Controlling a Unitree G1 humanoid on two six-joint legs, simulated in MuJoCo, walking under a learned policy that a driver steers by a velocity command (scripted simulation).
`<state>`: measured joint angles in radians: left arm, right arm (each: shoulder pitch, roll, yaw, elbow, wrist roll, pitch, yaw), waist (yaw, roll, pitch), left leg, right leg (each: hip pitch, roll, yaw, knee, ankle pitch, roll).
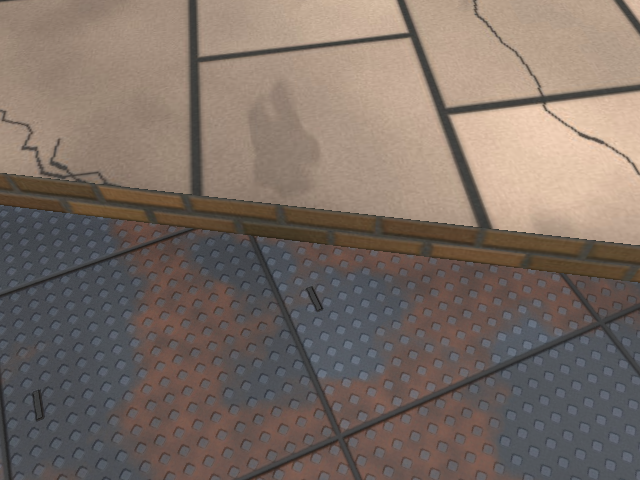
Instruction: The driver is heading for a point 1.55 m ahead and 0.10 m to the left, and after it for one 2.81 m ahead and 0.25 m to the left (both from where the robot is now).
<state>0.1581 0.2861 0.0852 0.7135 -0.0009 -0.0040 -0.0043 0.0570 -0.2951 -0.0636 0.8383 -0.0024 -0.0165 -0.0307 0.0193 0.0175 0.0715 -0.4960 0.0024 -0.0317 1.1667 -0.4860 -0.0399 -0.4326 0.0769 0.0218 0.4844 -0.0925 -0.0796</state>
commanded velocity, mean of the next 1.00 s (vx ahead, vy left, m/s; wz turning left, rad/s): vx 0.02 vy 0.00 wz -0.12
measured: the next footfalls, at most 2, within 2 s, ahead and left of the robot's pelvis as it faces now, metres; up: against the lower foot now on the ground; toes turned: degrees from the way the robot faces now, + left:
left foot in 0.28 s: +0.09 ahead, +0.17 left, +0.00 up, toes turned -6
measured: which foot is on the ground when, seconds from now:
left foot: up 0.00-0.26, down 0.28-1.00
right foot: down 0.00-1.00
